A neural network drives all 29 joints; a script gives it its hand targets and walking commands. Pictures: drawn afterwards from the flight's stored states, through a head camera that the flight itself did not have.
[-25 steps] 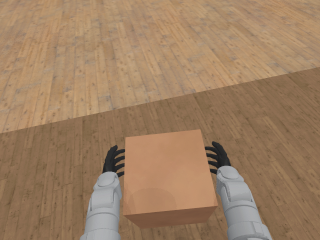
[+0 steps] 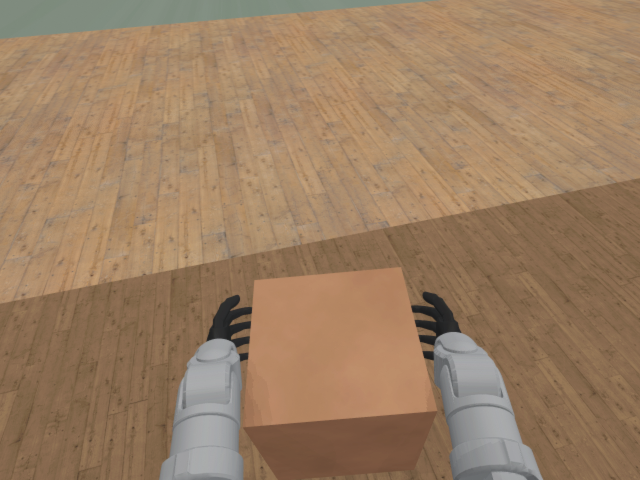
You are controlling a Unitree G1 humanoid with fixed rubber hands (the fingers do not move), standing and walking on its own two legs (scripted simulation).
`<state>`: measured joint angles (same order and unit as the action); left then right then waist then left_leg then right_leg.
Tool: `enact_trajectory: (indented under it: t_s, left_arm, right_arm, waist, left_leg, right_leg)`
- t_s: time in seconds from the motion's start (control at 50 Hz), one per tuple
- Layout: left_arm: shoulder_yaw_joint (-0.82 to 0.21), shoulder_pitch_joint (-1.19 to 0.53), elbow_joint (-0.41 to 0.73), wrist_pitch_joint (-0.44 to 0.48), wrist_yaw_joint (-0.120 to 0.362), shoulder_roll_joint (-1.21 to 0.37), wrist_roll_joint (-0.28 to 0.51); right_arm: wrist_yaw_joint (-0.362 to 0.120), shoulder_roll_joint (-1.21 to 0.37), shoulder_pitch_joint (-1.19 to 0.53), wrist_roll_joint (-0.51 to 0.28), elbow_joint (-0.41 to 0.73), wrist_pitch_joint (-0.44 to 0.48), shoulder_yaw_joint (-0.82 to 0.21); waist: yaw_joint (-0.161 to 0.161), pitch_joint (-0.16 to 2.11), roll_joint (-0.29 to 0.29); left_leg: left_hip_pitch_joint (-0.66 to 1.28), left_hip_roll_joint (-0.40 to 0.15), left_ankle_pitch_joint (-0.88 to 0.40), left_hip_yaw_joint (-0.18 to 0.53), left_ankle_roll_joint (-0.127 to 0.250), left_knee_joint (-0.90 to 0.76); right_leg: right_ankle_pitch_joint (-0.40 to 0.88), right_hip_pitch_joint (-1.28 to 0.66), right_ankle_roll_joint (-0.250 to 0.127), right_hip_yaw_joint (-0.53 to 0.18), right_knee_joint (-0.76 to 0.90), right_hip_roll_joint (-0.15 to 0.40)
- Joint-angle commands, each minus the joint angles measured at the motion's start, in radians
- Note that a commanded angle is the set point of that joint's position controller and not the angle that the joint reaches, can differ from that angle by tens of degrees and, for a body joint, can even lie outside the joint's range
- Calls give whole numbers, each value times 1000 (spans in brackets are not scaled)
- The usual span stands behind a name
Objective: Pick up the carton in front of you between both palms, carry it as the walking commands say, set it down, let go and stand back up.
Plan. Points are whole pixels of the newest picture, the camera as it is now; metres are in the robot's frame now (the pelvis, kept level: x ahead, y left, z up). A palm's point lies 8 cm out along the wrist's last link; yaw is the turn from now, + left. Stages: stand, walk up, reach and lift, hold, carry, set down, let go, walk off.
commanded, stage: reach and lift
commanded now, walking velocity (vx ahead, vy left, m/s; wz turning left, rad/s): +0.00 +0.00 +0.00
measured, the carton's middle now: (337, 378) +0.30 +0.00 -0.06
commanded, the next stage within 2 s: hold in 0.66 s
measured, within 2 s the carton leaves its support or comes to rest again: neither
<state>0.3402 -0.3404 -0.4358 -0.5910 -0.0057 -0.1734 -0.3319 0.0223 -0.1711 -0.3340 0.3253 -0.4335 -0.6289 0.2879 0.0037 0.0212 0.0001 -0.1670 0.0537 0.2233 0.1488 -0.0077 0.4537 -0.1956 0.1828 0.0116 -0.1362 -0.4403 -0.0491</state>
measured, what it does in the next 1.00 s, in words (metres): stands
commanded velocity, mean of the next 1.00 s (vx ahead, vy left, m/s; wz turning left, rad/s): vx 0.00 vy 0.00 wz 0.00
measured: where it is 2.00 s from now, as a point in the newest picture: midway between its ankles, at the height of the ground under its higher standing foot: outside the picture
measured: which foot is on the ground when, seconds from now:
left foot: down 0.00-1.00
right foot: down 0.00-1.00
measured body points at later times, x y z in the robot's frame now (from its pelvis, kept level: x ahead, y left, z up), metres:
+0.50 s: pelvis +0.01 +0.00 +0.00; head -0.03 +0.00 +0.45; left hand +0.32 +0.15 +0.03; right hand +0.32 -0.15 +0.03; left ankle +0.02 +0.13 -0.74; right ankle +0.03 -0.13 -0.74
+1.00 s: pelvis +0.01 +0.00 +0.01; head -0.05 +0.00 +0.45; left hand +0.31 +0.16 +0.05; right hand +0.31 -0.15 +0.05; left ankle +0.02 +0.12 -0.74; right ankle +0.03 -0.13 -0.74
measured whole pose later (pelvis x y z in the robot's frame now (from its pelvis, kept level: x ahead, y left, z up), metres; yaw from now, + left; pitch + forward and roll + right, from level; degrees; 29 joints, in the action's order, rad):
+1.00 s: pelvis +0.01 +0.00 +0.01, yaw +0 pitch -7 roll +0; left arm 0.25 -0.27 -0.28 -0.75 0.00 -0.15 -0.30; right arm 0.00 -0.15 -0.27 0.29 -0.28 -0.78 0.20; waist 0.00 0.03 0.00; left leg -0.03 0.04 0.19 0.14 -0.01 0.34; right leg -0.16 0.04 0.01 -0.13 -0.33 -0.04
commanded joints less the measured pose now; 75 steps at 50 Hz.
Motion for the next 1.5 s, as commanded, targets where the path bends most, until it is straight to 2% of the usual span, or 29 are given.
enact_trajectory:
  t_s: [0.0,0.2,0.26,0.28,0.34,0.42,0.56,0.58,0.64,0.66,0.68,0.72,0.76,0.84,0.86,0.98,1.02,1.06,1.08,1.12,1.2,1.22,1.26,1.3,1.32,1.4,1.42,1.46,1.48]
  left_arm:
    - [-519,-534,-64,20,282,-996,250]
    - [-533,-487,-51,-16,284,-952,244]
    - [-540,-465,-33,-18,279,-955,235]
    - [-555,-437,-29,-17,286,-970,259]
    - [-544,-415,-38,-30,273,-967,249]
    - [-575,-445,0,-37,283,-980,266]
    - [-544,-423,2,-60,285,-935,258]
    - [-570,-454,16,-56,284,-935,259]
    - [-586,-456,53,-61,283,-942,281]
    - [-557,-432,37,-62,283,-951,253]
    - [-611,-448,86,-66,278,-954,289]
    - [-594,-400,86,-91,273,-950,281]
    - [-604,-340,111,-119,267,-942,294]
    - [-656,-367,169,-136,273,-931,329]
    - [-642,-339,176,-144,265,-928,309]
    - [-582,-367,132,-139,276,-936,282]
    - [-617,-394,134,-133,276,-943,313]
    - [-606,-451,97,-134,287,-972,310]
    - [-652,-456,155,-132,272,-958,326]
    - [-629,-436,189,-139,247,-932,315]
    - [-724,-401,301,-199,212,-936,368]
    - [-735,-405,338,-218,203,-931,375]
    - [-827,-402,442,-248,186,-950,425]
    - [-859,-487,534,-295,174,-962,473]
    - [-903,-432,595,-322,166,-969,504]
    - [-931,-286,665,-410,115,-918,535]
    - [-922,-267,690,-440,91,-897,522]
    - [-884,-169,779,-482,38,-836,497]
    - [-864,-137,792,-498,13,-854,492]
  right_arm:
    - [-289,-955,-632,-275,52,70,-545]
    - [-286,-949,-554,-261,21,33,-513]
    - [-290,-959,-583,-289,69,32,-559]
    - [-274,-959,-563,-289,118,23,-583]
    - [-276,-962,-549,-297,60,14,-560]
    - [-269,-946,-536,-282,111,10,-564]
    - [-263,-942,-488,-285,120,-20,-553]
    - [-270,-959,-530,-289,92,-18,-548]
    - [-277,-949,-517,-297,130,-12,-557]
    - [-273,-960,-588,-315,177,-16,-599]
    - [-276,-977,-536,-320,155,-29,-595]
    - [-274,-969,-543,-341,231,-39,-638]
    - [-271,-918,-447,-339,229,-67,-612]
    - [-263,-900,-391,-318,209,-93,-593]
    - [-265,-920,-401,-319,238,-94,-612]
    - [-285,-930,-514,-332,274,-84,-618]
    - [-285,-950,-526,-346,259,-88,-635]
    - [-278,-917,-551,-325,239,-86,-605]
    - [-274,-934,-527,-332,214,-95,-617]
    - [-266,-944,-579,-363,281,-82,-633]
    - [-249,-934,-525,-421,386,-143,-727]
    - [-245,-942,-551,-436,404,-165,-746]
    - [-226,-940,-513,-460,480,-196,-780]
    - [-199,-936,-467,-464,500,-241,-783]
    - [-180,-942,-462,-487,600,-259,-838]
    - [-112,-886,-311,-472,700,-359,-826]
    - [-96,-859,-246,-457,706,-388,-815]
    - [-70,-826,-253,-498,836,-442,-830]
    - [-58,-805,-287,-529,911,-465,-859]
  waist:
    - [5,260,-5]
    - [16,254,-28]
    - [-6,263,-21]
    - [2,250,47]
    - [-34,258,3]
    - [16,241,10]
    - [-3,203,-6]
    - [31,221,20]
    - [12,221,23]
    - [-36,244,2]
    - [1,268,10]
    - [-36,277,14]
    - [-8,270,-20]
    - [35,227,-25]
    - [-10,185,-29]
    - [-10,156,-29]
    - [-28,160,33]
    - [15,190,-6]
    - [-3,203,47]
    - [-9,145,27]
    - [-9,257,151]
    - [-4,245,141]
    - [-2,220,-24]
    - [21,196,-223]
    - [19,211,-192]
    - [2,261,-96]
    - [-1,294,-104]
    - [-33,267,241]
    - [-38,223,262]
  left_leg:
    - [9,42,-40,-79,-16,-70]
    - [51,44,-130,-84,-25,-106]
    - [79,45,-145,-78,-13,-109]
    - [54,48,-148,-81,-7,-102]
    - [69,44,-177,-74,-6,-118]
    - [98,56,-190,-84,-15,-110]
    - [49,54,-149,-88,-15,-131]
    - [83,55,-130,-78,-16,-130]
    - [64,53,-156,-80,-14,-125]
    - [74,45,-167,-73,-3,-132]
    - [92,39,-202,-67,-8,-147]
    - [105,54,-265,-88,-17,-144]
    - [144,45,-333,-72,-22,-166]
    - [159,43,-283,-70,-28,-172]
    - [134,37,-242,-67,-25,-182]
    - [88,49,-115,-88,-9,-177]
    - [79,37,-87,-77,-1,-167]
    - [83,38,-50,-93,-13,-155]
    - [-2,-101,165,-38,8,-63]
    - [-137,-72,441,-41,12,-60]
    - [-127,-29,202,-209,-10,120]
    - [-83,-27,212,-229,-7,69]
    - [-19,-105,320,-117,28,-72]
    - [96,-324,466,243,138,-248]
    - [130,-372,425,296,188,-250]
    - [-87,-229,245,-57,117,-86]
    - [-188,-188,268,-111,90,-15]
    - [-574,-77,283,-281,23,335]
    - [-671,-109,321,-265,34,349]
  right_leg:
    - [19,-106,-8,97,49,-50]
    - [92,-107,-6,85,95,-47]
    - [121,-120,6,82,93,-40]
    - [132,-155,11,83,101,-48]
    - [155,-161,13,75,89,-46]
    - [163,-136,16,72,106,-50]
    - [155,-188,7,68,117,-47]
    - [123,-162,12,81,118,-54]
    - [127,-179,3,75,124,-47]
    - [163,-204,14,76,111,-39]
    - [201,-222,15,83,106,-58]
    - [263,-244,31,72,117,-53]
    - [319,-250,26,71,130,-48]
    - [249,-221,6,67,163,-52]
    - [226,-228,5,64,148,-51]
    - [127,-183,10,63,150,-41]
    - [79,-180,12,81,126,-55]
    - [42,-205,-2,71,146,-41]
    - [-244,-31,-2,-1,97,143]
    - [-553,36,-28,-34,117,133]
    - [-509,57,-73,-84,158,238]
    - [-500,95,-75,-42,128,223]
    - [-459,190,-44,40,5,177]
    - [-311,390,22,235,-259,73]
    - [-312,444,9,226,-284,88]
    - [-110,26,19,345,26,28]
    - [-91,-129,-2,298,30,91]
    - [-193,-399,-136,-167,168,384]
    - [-84,-408,-221,-270,151,481]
